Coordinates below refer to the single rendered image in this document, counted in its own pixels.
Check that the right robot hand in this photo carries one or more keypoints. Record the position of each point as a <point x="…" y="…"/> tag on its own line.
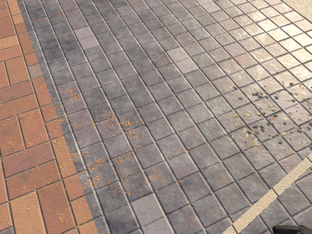
<point x="291" y="229"/>

